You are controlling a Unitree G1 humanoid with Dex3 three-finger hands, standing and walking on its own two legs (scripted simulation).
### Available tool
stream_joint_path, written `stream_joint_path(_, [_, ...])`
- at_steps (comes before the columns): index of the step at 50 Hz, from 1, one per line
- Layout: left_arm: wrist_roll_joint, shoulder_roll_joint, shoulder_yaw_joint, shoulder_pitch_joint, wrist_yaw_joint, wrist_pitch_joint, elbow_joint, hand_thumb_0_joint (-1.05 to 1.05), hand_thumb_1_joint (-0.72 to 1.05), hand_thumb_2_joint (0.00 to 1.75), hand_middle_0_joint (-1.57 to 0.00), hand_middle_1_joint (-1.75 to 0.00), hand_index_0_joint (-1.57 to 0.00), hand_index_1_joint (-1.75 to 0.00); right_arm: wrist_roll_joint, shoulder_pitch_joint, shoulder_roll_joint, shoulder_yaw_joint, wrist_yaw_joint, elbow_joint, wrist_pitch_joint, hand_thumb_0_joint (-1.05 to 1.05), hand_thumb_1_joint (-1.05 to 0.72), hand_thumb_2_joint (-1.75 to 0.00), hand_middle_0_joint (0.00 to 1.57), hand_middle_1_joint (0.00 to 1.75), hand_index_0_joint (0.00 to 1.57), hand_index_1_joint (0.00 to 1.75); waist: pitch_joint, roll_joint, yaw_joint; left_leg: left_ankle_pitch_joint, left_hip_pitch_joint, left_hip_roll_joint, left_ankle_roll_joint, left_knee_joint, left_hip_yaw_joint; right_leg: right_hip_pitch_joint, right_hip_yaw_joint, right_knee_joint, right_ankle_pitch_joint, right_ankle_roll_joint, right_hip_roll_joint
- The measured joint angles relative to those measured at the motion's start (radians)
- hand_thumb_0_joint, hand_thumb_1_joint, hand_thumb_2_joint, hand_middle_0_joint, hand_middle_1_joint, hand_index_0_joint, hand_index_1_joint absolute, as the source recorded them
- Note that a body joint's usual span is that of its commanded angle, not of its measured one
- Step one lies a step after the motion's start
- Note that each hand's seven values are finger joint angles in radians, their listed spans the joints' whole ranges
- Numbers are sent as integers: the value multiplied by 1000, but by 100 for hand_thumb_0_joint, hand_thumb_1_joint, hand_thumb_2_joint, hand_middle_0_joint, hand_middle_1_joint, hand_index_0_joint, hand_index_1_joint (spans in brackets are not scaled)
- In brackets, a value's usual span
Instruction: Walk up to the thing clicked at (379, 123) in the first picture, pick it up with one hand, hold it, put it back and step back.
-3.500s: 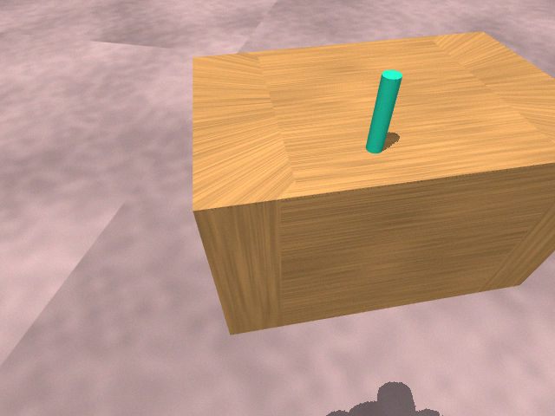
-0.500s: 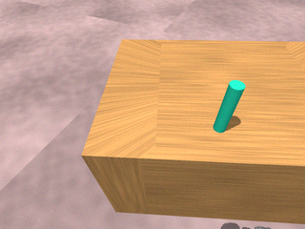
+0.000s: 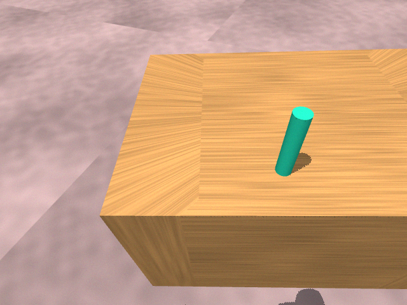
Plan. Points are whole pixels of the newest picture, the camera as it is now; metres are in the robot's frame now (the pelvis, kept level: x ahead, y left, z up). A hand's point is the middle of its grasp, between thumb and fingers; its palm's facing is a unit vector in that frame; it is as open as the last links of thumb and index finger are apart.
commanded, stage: walk up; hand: right
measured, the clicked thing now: (291, 145) +0.47 -0.19 +0.02
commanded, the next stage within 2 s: stand in 0.08 s
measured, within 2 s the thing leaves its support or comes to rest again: neither
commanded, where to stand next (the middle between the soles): +0.03 +0.02 m, yaw -1 degrees
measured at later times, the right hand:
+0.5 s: hand out of the picture +0.09 -0.26 -0.15, palm faces -0.03 +0.94 -0.33, open 7.4 cm
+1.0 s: hand out of the picture +0.08 -0.27 -0.16, palm faces -0.04 +0.94 -0.33, open 7.4 cm
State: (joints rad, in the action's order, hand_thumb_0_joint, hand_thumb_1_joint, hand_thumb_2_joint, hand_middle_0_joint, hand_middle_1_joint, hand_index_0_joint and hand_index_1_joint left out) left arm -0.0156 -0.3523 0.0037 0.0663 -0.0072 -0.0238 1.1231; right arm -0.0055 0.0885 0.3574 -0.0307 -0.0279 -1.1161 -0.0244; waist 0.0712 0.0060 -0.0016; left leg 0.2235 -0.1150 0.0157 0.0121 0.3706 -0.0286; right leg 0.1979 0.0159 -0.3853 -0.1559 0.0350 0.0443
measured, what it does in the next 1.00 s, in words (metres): stands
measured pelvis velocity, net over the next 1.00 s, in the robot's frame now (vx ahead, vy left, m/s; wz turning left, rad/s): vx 0.00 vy -0.02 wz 0.01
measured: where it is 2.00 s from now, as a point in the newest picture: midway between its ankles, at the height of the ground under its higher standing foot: outside the picture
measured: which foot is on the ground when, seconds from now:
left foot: down 0.00-1.00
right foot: down 0.00-1.00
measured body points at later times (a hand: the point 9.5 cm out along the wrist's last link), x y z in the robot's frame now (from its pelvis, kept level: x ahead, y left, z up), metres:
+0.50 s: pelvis +0.01 -0.01 +0.00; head +0.02 -0.01 +0.45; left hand +0.09 +0.29 -0.13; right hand +0.09 -0.31 -0.13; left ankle -0.01 +0.13 -0.74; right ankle +0.03 -0.14 -0.74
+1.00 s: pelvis +0.00 -0.02 +0.00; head +0.02 -0.02 +0.45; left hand +0.08 +0.29 -0.13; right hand +0.08 -0.32 -0.13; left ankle -0.01 +0.13 -0.74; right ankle +0.03 -0.14 -0.74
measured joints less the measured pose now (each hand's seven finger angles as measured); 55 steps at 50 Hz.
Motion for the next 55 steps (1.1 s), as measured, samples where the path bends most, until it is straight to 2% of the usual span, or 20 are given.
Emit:
stream_joint_path(17, [6, 4, -8, 11, 12, 9, 8, 0, 90, 90, -21, -30, -21, -30, -4, 10, -13, 20, 10, -13, 33, 0, -90, -89, 20, 30, 20, 30, -12, -8, -5, -18, 37, 8, 11, -52, 11, -36, -13, 41, 9, -7, -7])
stream_joint_path(36, [5, 0, -8, 37, 14, 8, 13, 0, 90, 90, -21, -30, -21, -30, -4, 8, -4, 23, 12, -7, 29, 0, -90, -89, 20, 30, 20, 30, -16, -2, 6, -22, 39, 24, 24, -54, 20, -45, -24, 53, 16, -20, -22])
stream_joint_path(55, [5, -1, -7, 36, 16, 11, 8, 0, 90, 90, -21, -30, -20, -30, -5, 34, -7, 30, 13, -10, 29, 0, -90, -89, 20, 30, 20, 30, -15, -4, 2, -24, 37, 26, 26, -55, 22, -41, -26, 49, 14, -23, -24])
